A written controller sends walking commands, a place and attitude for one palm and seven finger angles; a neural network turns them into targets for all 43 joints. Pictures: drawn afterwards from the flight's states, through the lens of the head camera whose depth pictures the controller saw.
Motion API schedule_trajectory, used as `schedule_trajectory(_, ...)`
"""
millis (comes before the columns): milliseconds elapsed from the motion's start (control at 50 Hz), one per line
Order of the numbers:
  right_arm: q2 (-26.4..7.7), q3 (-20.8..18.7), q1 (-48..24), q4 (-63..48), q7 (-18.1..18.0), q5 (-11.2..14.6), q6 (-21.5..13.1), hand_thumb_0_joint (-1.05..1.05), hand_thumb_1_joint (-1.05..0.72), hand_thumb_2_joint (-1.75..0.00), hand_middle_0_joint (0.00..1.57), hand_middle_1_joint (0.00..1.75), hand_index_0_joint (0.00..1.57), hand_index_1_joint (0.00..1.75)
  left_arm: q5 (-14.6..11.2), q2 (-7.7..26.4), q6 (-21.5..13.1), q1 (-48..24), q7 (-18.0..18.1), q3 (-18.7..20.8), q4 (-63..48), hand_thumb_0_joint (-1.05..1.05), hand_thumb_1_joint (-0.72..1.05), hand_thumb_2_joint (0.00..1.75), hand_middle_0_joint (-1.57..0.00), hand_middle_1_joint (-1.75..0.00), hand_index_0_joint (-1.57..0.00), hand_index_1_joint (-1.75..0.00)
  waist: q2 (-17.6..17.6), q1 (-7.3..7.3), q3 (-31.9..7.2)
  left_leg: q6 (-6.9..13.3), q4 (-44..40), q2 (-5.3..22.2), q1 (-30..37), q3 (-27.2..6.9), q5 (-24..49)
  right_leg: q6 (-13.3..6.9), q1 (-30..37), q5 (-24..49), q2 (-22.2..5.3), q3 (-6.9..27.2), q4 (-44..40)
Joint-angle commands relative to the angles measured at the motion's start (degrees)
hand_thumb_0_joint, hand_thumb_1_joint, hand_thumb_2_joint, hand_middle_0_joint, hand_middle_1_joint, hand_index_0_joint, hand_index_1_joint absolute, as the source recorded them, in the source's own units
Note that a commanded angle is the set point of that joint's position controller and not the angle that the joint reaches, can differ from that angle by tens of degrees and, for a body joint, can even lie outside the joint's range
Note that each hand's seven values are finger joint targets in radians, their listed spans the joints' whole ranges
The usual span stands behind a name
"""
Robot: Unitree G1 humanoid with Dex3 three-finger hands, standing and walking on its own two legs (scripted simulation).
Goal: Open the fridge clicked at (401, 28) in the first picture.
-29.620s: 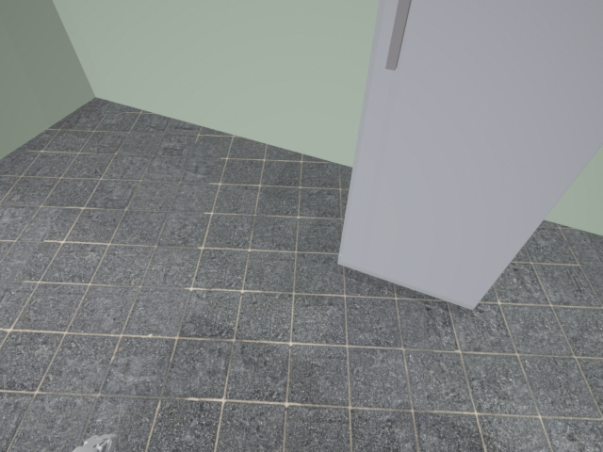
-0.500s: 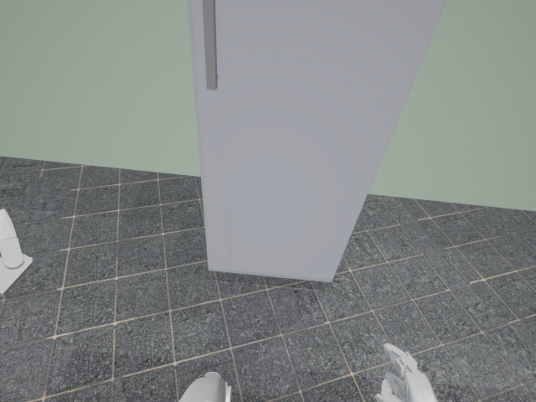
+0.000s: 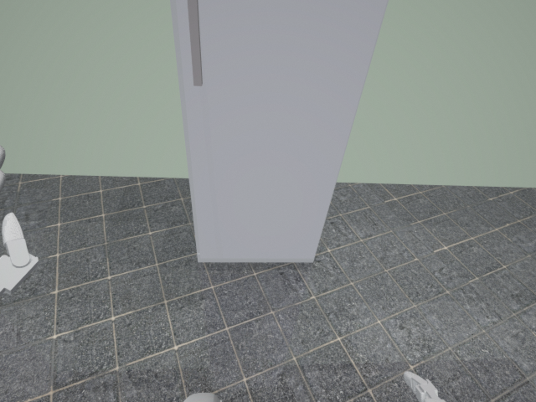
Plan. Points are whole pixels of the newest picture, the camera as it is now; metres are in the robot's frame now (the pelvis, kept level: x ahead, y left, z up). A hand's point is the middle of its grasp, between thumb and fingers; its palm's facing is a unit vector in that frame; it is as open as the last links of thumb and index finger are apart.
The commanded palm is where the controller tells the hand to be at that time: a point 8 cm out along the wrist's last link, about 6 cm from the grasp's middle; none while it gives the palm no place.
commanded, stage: stop stepping back and stand still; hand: left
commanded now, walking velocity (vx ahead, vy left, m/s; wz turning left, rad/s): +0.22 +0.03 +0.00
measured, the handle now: (195, 33) +0.83 +0.25 +0.24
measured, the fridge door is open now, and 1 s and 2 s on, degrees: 0 0 0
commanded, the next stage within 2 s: let the arm hang, fingers relaxed in 0.40 s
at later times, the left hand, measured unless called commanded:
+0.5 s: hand out of the picture +0.16 +0.29 +0.19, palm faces +0.50 -0.79 -0.37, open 7.4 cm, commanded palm none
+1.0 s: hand out of the picture -0.06 +0.24 -0.16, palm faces +0.02 -0.98 -0.21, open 7.2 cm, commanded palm none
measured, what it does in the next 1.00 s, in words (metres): steps on the spot: left foot, then right foot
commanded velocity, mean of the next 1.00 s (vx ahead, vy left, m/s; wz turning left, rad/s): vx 0.05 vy -0.03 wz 0.00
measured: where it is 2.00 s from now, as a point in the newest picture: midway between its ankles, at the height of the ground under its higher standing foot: outside the picture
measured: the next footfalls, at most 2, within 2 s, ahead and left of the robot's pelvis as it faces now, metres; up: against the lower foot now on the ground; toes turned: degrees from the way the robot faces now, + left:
left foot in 0.14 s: +0.08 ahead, +0.15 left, -0.01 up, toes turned +5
right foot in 0.34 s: +0.03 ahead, -0.06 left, -0.01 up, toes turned +0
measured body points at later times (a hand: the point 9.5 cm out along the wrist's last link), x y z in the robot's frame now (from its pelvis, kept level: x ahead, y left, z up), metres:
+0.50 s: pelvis -0.04 +0.02 +0.00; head -0.06 +0.04 +0.45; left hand +0.12 +0.33 +0.21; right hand +0.11 -0.21 -0.09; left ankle +0.01 +0.14 -0.69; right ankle -0.01 -0.06 -0.73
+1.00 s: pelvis -0.01 +0.04 +0.01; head +0.03 +0.06 +0.46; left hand -0.06 +0.29 -0.15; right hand -0.01 -0.20 -0.14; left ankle +0.01 +0.16 -0.73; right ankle -0.01 -0.07 -0.73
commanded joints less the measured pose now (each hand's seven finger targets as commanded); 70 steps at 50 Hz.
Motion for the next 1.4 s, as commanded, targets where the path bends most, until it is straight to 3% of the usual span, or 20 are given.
schedule_trajectory(0, -7.5, -2.9, -7.4, -9.7, -1.7, 0.7, -4.6, 0.0, -0.9, -0.9, 0.2, 0.3, 0.2, 0.3, 0.5, 8.2, -2.7, -9.4, 1.6, 3.2, -7.9, 0.0, 0.9, 0.9, -0.2, -0.3, -0.2, -0.3, -2.0, -1.57, 2.7, 1.3, -10.5, 2.1, 6.3, 0.1, -1.9, -6.3, -7.4, -27.8, -18.3, 22.2, -21.2)
schedule_trajectory(60, -7.3, -2.2, -6.6, -9.7, -2.2, -0.1, -6.0, 0.0, -0.9, -0.9, 0.2, 0.3, 0.2, 0.3, 0.8, 7.8, -3.1, -10.3, 2.4, 2.6, -10.0, 0.0, 0.9, 0.9, -0.2, -0.3, -0.2, -0.3, 0.8, -2.42, -0.5, 2.5, -29.8, -0.9, 21.5, 3.8, -1.9, -3.3, -8.0, -24.9, -13.6, 13.6, -12.6)
schedule_trajectory(100, -10.1, -2.6, -7.0, -10.9, -2.3, -0.6, -6.3, 0.0, -0.9, -0.9, 0.2, 0.3, 0.2, 0.3, 0.6, 7.9, -4.1, -10.7, 2.2, 3.6, -13.0, 0.0, 0.9, 0.9, -0.2, -0.3, -0.2, -0.3, 19.9, -2.41, 2.2, 8.4, -48.5, 11.8, 24.7, -19.9, -18.3, 2.7, -17.1, -18.7, -2.0, 3.3, 14.1)
schedule_trajectory(140, -8.1, -3.2, -8.6, -11.2, -1.1, -0.4, -5.7, 0.0, -0.9, -0.9, 0.2, 0.3, 0.2, 0.3, 1.1, 11.7, -4.6, -8.8, 1.2, 7.7, -13.4, 0.0, 0.9, 0.9, -0.2, -0.3, -0.2, -0.3, 16.8, -1.14, 2.9, 10.5, -56.0, 17.1, 10.8, -25.3, -21.4, 4.7, -12.1, -11.8, -1.1, 2.6, 35.1)
schedule_trajectory(260, -7.5, -2.3, -9.6, -11.7, 0.4, 0.3, -4.8, 0.0, -0.9, -0.9, 0.2, 0.3, 0.2, 0.3, 0.2, 9.5, -2.7, 0.7, 1.5, 6.6, -12.1, 0.0, 0.9, 0.9, -0.2, -0.3, -0.2, -0.3, 17.2, -0.45, 2.5, 4.8, -50.1, 9.8, -0.4, -8.8, -21.0, 3.1, 10.2, -14.0, 1.2, -5.7, 5.3)
schedule_trajectory(280, -8.0, -2.7, -9.5, -12.2, 0.2, 0.1, -4.2, 0.0, -0.9, -0.9, 0.2, 0.3, 0.2, 0.3, 0.4, 9.5, -2.2, 0.8, 1.5, 6.4, -12.2, 0.0, 0.9, 0.9, -0.2, -0.3, -0.2, -0.3, 14.2, -0.12, 1.7, 3.6, -43.1, 7.8, -2.6, -6.7, -20.5, 2.0, 14.8, -14.5, 1.2, -4.4, -1.2)
schedule_trajectory(300, -7.4, -3.1, -8.5, -12.3, 0.3, 0.0, -3.6, 0.0, -0.9, -0.9, 0.2, 0.3, 0.2, 0.3, 0.7, 9.8, -1.8, 0.7, 1.5, 6.7, -11.8, 0.0, 0.9, 0.9, -0.2, -0.3, -0.2, -0.3, 5.1, 0.17, 1.4, 2.5, -27.3, 3.5, -5.8, -2.4, -15.7, -1.7, 16.0, -18.0, -4.5, 6.2, -9.7)
schedule_trajectory(320, -6.3, -3.3, -8.6, -12.6, 0.5, 0.3, -3.3, 0.0, -0.9, -0.9, 0.2, 0.3, 0.2, 0.3, 0.5, 11.6, -1.4, -1.5, 1.5, 7.5, -11.8, 0.0, 0.9, 0.9, -0.2, -0.3, -0.2, -0.3, -11.6, 0.17, 2.2, 0.7, -7.9, -2.1, -11.7, 1.3, -7.6, -8.3, 13.2, -27.0, -18.4, 31.0, -21.0)
schedule_trajectory(340, -7.2, -3.0, -8.4, -11.7, 0.2, 0.2, -4.2, 0.0, -0.9, -0.9, 0.2, 0.3, 0.2, 0.3, -0.4, 14.0, -2.7, -7.9, 1.9, 9.1, -15.3, 0.0, 0.9, 0.9, -0.2, -0.3, -0.2, -0.3, -9.7, -1.15, 3.7, -0.3, 1.3, -0.3, -9.9, -0.9, -1.8, -9.8, 8.2, -10.8, -22.5, 33.0, -23.2)
schedule_trajectory(460, -6.4, -2.2, -8.7, -9.6, -0.5, 0.7, -4.6, 0.0, -0.9, -0.9, 0.2, 0.3, 0.2, 0.3, -0.3, 7.3, -1.7, -6.4, 2.0, 3.6, -9.3, 0.0, 0.9, 0.9, -0.2, -0.3, -0.2, -0.3, -2.2, -0.99, 2.9, 0.7, -19.3, 0.8, 11.6, 1.0, 1.0, -4.8, -4.0, -16.3, -16.6, 15.1, -18.4)
schedule_trajectory(480, -11.2, -4.7, -3.0, 3.5, 5.7, -0.7, -3.6, 0.0, -0.9, -0.9, 0.2, 0.3, 0.2, 0.3, 5.8, -6.0, 7.4, -7.4, -5.6, -16.6, 34.2, 0.0, 0.9, 0.9, -0.2, -0.3, -0.2, -0.3, 3.9, -6.08, 5.3, 0.5, -20.8, 3.2, 9.8, 3.4, 1.8, -1.6, -6.0, 5.8, -17.4, 0.5, -3.5)
schedule_trajectory(500, -9.0, -4.0, 0.5, 0.7, 5.8, 0.1, 1.5, 0.0, -0.9, -0.9, 0.2, 0.3, 0.2, 0.3, 4.4, -5.1, 10.9, -4.5, -7.6, -17.2, 36.2, 0.0, 0.9, 0.9, -0.2, -0.3, -0.2, -0.3, 6.4, -4.88, 1.4, 0.9, -24.8, 2.0, 18.8, -0.4, 3.7, 0.8, -14.3, -6.8, -12.0, 4.2, 1.2)
schedule_trajectory(540, -14.1, -4.6, -1.2, -3.0, 5.3, -1.9, 4.1, 0.0, -0.9, -0.9, 0.2, 0.3, 0.2, 0.3, 4.3, -7.4, 11.9, -5.5, -8.5, -18.7, 40.4, 0.0, 0.9, 0.9, -0.2, -0.3, -0.2, -0.3, 14.9, -3.65, 5.3, 11.4, -43.6, 16.1, 4.6, -24.2, -14.2, 5.9, -16.9, -18.9, -2.1, 0.3, 22.2)
schedule_trajectory(560, -15.2, -4.9, -3.6, -5.7, 4.6, -2.3, 3.9, 0.0, -0.9, -0.9, 0.2, 0.3, 0.2, 0.3, 3.9, -5.5, 11.1, -8.1, -8.9, -18.6, 41.8, 0.0, 0.9, 0.9, -0.2, -0.3, -0.2, -0.3, 6.5, -1.9, 6.1, 12.9, -46.4, 17.4, -0.5, -26.9, -11.6, 5.9, -10.8, -16.2, -3.9, 4.4, 25.2)
schedule_trajectory(620, -12.7, -2.8, -7.5, -2.3, 4.5, -2.6, 4.3, 0.0, -0.9, -0.9, 0.2, 0.3, 0.2, 0.3, 4.3, -3.7, 10.8, -7.1, -8.9, -19.4, 54.7, 0.0, 0.9, 0.9, -0.2, -0.3, -0.2, -0.3, 2.1, 1.29, -0.3, 6.1, -40.0, 7.7, -5.1, -15.2, -7.2, 6.2, 6.9, -8.6, -4.4, 3.9, 6.5)
schedule_trajectory(660, -9.1, -2.4, -6.3, 0.1, 4.5, -1.4, 5.8, 0.0, -0.9, -0.9, 0.2, 0.3, 0.2, 0.3, 4.2, 1.1, 10.2, -10.0, -8.4, -20.3, 61.6, 0.0, 0.9, 0.9, -0.2, -0.3, -0.2, -0.3, -12.9, -0.55, 3.9, 1.5, -22.6, -3.0, -0.2, -3.6, -4.4, 0.5, -3.4, -20.4, -15.2, 22.6, -15.3)
schedule_trajectory(740, -6.7, -1.9, 0.2, 9.2, 3.9, -1.1, 5.5, 0.0, -0.9, -0.9, 0.2, 0.3, 0.2, 0.3, 3.5, -1.0, 8.7, -17.0, -7.9, -22.4, 72.0, 0.0, 0.9, 0.9, -0.2, -0.3, -0.2, -0.3, 2.7, -4.97, 2.1, 1.1, -29.6, -0.9, 17.2, -3.7, 11.5, -1.4, -3.9, 7.3, -13.2, 18.0, -10.8)
schedule_trajectory(820, -6.4, -1.3, -2.2, 14.2, 3.1, -0.7, 4.8, 0.0, -0.9, -0.9, 0.2, 0.3, 0.2, 0.3, 2.9, -4.6, 9.1, -12.1, -7.7, -22.9, 81.0, 0.0, 0.9, 0.9, -0.2, -0.3, -0.2, -0.3, 13.5, -1.4, 0.5, 2.2, -39.4, 2.6, 17.7, -6.8, 14.8, 3.0, 5.1, 6.3, -7.8, 10.5, -10.6)
schedule_trajectory(980, -6.0, -1.5, 1.2, 21.1, 2.6, -0.3, 4.5, 0.0, -0.9, -0.9, 0.2, 0.3, 0.2, 0.3, 2.9, -6.6, 9.0, -10.7, -7.4, -23.9, 89.8, 0.0, 0.9, 0.9, -0.2, -0.3, -0.2, -0.3, 3.3, -1.65, 0.1, 2.6, -42.6, 3.3, 22.2, -6.4, 18.4, 3.1, 7.4, 9.2, -8.1, 8.3, -13.6)
schedule_trajectory(1380, -4.8, -1.2, -1.1, 24.4, 3.0, -0.5, 4.2, 0.0, -0.9, -0.9, 0.2, 0.3, 0.2, 0.3, 3.4, -7.2, 9.0, -13.8, -6.8, -23.8, 91.2, 0.0, 0.9, 0.9, -0.2, -0.3, -0.2, -0.3, 3.3, -1.38, 3.2, 2.4, -45.4, 3.2, 23.3, -5.7, 21.7, 4.4, 7.3, 9.9, -8.5, 8.1, -13.8)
